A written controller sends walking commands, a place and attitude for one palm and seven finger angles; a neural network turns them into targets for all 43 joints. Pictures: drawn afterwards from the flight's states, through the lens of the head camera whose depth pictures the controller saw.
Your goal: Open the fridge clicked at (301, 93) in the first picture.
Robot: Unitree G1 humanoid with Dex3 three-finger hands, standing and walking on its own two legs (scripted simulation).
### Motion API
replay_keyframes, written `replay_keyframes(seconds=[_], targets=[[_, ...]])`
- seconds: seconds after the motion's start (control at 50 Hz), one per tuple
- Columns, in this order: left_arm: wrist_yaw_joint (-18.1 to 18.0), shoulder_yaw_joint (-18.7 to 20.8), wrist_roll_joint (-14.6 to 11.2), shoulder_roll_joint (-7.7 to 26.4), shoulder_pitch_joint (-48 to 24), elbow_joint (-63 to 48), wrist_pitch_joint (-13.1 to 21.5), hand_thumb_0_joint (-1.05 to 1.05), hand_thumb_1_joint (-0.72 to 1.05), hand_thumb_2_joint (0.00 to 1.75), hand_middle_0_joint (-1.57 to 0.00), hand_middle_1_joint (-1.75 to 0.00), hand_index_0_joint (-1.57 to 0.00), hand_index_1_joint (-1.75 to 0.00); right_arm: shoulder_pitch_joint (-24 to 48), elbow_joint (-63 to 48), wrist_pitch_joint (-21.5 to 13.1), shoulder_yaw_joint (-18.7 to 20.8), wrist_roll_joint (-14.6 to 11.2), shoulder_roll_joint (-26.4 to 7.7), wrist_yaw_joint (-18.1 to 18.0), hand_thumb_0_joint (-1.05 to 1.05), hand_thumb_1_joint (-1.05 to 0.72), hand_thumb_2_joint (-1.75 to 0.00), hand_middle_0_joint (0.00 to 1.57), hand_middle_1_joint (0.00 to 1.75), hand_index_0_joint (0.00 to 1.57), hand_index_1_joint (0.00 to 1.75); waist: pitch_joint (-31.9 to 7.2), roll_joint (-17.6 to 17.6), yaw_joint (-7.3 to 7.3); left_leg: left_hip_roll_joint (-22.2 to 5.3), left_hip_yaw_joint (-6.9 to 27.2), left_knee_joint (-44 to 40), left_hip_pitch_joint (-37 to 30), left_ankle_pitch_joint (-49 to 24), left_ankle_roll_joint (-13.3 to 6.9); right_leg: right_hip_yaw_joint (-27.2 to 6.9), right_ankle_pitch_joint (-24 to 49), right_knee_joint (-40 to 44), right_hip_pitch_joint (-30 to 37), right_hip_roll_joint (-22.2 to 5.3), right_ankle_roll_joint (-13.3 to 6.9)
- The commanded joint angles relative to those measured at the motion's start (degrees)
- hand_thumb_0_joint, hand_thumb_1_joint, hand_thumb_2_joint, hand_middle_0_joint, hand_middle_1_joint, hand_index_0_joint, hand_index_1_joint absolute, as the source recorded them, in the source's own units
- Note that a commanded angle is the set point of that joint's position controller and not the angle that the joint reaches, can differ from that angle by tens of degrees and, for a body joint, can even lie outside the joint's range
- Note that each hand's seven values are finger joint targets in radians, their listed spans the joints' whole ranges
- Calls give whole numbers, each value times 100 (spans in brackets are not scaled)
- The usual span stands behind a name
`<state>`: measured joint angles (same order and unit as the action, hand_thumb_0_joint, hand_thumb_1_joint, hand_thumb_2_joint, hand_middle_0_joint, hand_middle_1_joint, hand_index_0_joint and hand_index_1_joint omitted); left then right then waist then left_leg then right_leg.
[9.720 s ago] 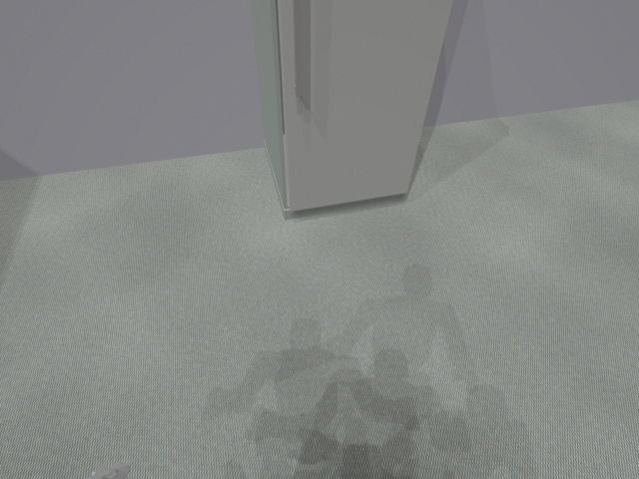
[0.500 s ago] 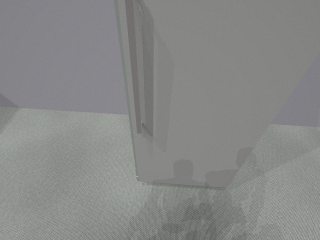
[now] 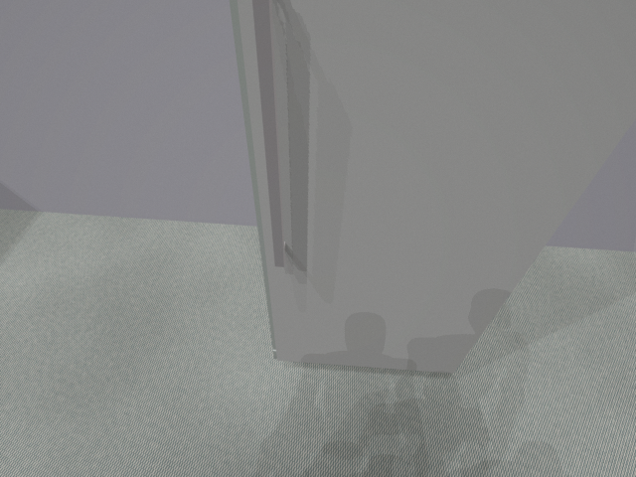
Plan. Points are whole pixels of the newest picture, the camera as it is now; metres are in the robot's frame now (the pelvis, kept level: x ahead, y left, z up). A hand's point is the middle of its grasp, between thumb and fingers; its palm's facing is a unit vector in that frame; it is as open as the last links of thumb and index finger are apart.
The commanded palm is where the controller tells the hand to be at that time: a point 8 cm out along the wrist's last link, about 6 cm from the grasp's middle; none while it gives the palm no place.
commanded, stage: look again from close up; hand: left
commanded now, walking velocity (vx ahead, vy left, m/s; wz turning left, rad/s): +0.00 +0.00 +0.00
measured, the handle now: (274, 154) +0.54 +0.10 +0.12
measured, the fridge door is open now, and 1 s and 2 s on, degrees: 0 0 0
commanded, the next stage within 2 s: raise the hand to about handle height in 0.90 s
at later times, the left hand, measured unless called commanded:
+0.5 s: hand out of the picture -0.01 +0.16 -0.18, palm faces +0.02 -0.98 -0.18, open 7.4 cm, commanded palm none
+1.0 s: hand out of the picture +0.00 +0.17 -0.17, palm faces +0.02 -0.98 -0.19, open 7.4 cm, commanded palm +0.11 +0.22 -0.07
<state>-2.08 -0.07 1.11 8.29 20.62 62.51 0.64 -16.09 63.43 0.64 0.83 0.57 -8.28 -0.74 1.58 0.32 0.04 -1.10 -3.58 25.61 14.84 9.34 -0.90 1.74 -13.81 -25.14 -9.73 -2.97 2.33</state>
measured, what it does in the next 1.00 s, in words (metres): stands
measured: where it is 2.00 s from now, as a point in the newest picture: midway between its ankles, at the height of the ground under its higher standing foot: outside the picture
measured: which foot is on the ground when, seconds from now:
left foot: down 0.00-1.00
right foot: down 0.00-1.00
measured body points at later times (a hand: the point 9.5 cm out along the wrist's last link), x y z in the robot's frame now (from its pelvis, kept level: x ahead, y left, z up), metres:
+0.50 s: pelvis +0.01 +0.00 +0.00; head +0.01 +0.00 +0.45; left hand -0.01 +0.22 -0.16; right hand +0.01 -0.22 -0.16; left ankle +0.05 +0.11 -0.74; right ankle +0.00 -0.15 -0.74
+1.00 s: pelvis +0.01 +0.00 +0.00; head +0.03 +0.00 +0.45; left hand +0.00 +0.22 -0.16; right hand +0.02 -0.23 -0.16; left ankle +0.05 +0.11 -0.74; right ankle +0.00 -0.15 -0.74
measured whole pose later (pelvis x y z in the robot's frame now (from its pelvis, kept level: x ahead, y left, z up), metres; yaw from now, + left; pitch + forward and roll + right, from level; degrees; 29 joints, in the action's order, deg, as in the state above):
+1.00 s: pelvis +0.01 +0.00 +0.00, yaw +0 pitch -1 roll +0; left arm -1.6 0.4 1.2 9.4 18.0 62.9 0.9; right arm -14.5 63.7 0.1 0.7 0.7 -9.3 -0.8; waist 2.0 0.3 0.0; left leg -1.3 -3.9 24.6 13.7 10.0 -0.5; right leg 1.4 -14.4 -24.2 -8.8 -2.7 2.0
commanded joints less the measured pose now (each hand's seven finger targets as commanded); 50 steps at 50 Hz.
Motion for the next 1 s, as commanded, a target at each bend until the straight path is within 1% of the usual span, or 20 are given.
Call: replay_keyframes(seconds=[0.0,0.04,0.1,0.12,0.14,0.16,0.22,0.28,0.4,0.46,0.5,0.58,0.62,0.66,0.72,0.76,0.82,0.94,0.96,0.98], targets=[[-53,103,17,492,424,-157,46,0,90,90,-20,-30,-20,-30,-276,-181,-105,114,-20,-592,-24,0,-90,-90,20,30,20,30,322,-93,16,-458,565,-663,-118,407,37,-307,41,575,-451,-288,-262],[-49,110,19,498,430,-145,36,0,90,90,-20,-30,-20,-30,-274,-180,-98,119,-15,-607,-24,0,-90,-90,20,30,20,30,371,-175,7,-465,598,-749,-39,674,43,-298,-70,581,-450,-272,-253],[-45,111,24,497,444,-135,37,0,90,90,-20,-30,-20,-30,-260,-189,-92,116,-14,-601,-24,0,-90,-90,20,30,20,30,443,-123,1,-452,596,-771,13,759,43,-319,-143,622,-473,-274,-259],[-45,115,23,493,438,-140,37,0,90,90,-20,-30,-20,-30,-281,-187,-96,115,-12,-603,-26,0,-90,-90,20,30,20,30,411,-42,10,-446,618,-773,-7,713,39,-326,-101,594,-461,-264,-263],[-43,109,20,491,445,-127,39,0,90,90,-20,-30,-20,-30,-263,-190,-102,113,-12,-615,-28,0,-90,-90,20,30,20,30,410,-108,-2,-452,607,-775,-33,686,33,-331,-83,607,-469,-283,-265],[-47,114,26,520,460,-132,49,0,90,90,-20,-30,-20,-30,-278,-187,-104,123,-21,-598,-25,0,-90,-90,20,30,20,30,357,12,-14,-452,586,-718,-82,572,30,-317,-29,611,-430,-281,-264],[-43,114,18,504,409,-138,54,0,90,90,-20,-30,-20,-30,-284,-180,-112,121,-11,-605,-28,0,-90,-90,20,30,20,30,294,-23,13,-449,557,-684,-140,463,35,-335,-8,612,-438,-291,-269],[-41,124,23,527,388,-146,58,0,90,90,-20,-30,-20,-30,-252,-181,-115,121,-16,-619,-25,0,-90,-90,20,30,20,30,365,-23,-2,-448,548,-688,-105,482,37,-325,-30,627,-462,-300,-260],[-36,136,20,528,360,-138,56,0,90,90,-20,-30,-20,-30,-252,-169,-131,115,-10,-623,-34,0,-90,-90,20,30,20,30,292,-99,-5,-456,565,-696,-137,382,30,-327,80,595,-384,-292,-268],[-36,135,20,551,349,-142,64,0,90,90,-20,-30,-20,-30,-261,-169,-132,119,-15,-630,-36,0,-90,-90,20,30,20,30,334,8,-17,-464,532,-649,-154,301,27,-326,80,628,-405,-302,-271],[-31,136,15,549,328,-135,62,0,90,90,-20,-30,-20,-30,-244,-159,-131,116,-9,-641,-37,0,-90,-90,20,30,20,30,306,-71,0,-453,542,-667,-179,344,30,-361,38,634,-424,-297,-275],[-32,145,21,572,292,-141,64,0,90,90,-20,-30,-20,-30,-241,-158,-144,114,-11,-648,-39,0,-90,-90,20,30,20,30,257,-39,-11,-475,529,-646,-205,181,25,-323,174,610,-337,-306,-268],[-26,142,15,569,261,-131,56,0,90,90,-20,-30,-20,-30,-228,-159,-134,115,-7,-669,-41,0,-90,-90,20,30,20,30,343,-98,2,-467,549,-698,-163,381,36,-347,37,635,-408,-290,-269],[-28,151,24,597,261,-126,57,0,90,90,-20,-30,-20,-30,-221,-152,-136,113,-11,-675,-42,0,-90,-90,20,30,20,30,329,-24,-9,-482,556,-688,-179,312,29,-322,90,626,-364,-289,-269],[-20,157,22,608,215,-132,53,0,90,90,-20,-30,-20,-30,-184,-157,-126,121,-4,-701,-38,0,-90,-90,20,30,20,30,422,-34,-4,-461,570,-744,-92,542,39,-337,-85,660,-427,-296,-269],[-17,157,24,648,234,-135,63,0,90,90,-20,-30,-20,-30,-181,-174,-135,130,-9,-716,-39,0,-90,-90,20,30,20,30,318,22,-8,-468,560,-676,-198,344,22,-345,26,659,-393,-300,-282],[-13,161,19,657,200,-146,66,0,90,90,-20,-30,-20,-30,-156,-165,-145,128,-2,-748,-39,0,-90,-90,20,30,20,30,240,-40,-7,-475,556,-674,-242,268,21,-344,112,625,-364,-304,-279],[-4,176,22,720,116,-143,69,0,90,90,-20,-30,-20,-30,-70,-184,-152,137,-2,-823,-42,0,-90,-90,20,30,20,30,260,-47,-2,-488,559,-674,-271,210,21,-354,134,636,-355,-298,-280],[-3,181,25,746,115,-142,75,0,90,90,-20,-30,-20,-30,-89,-184,-163,131,-7,-834,-45,0,-90,-90,20,30,20,30,173,-63,-18,-502,567,-650,-298,38,4,-351,253,620,-268,-307,-288],[-218,64,53,664,292,-16,115,0,90,90,-20,-30,-20,-30,302,-556,-222,80,-37,-815,-1,0,-90,-90,20,30,20,30,375,117,-123,-543,337,378,-2,-62,148,-531,634,658,-471,-483,-310]])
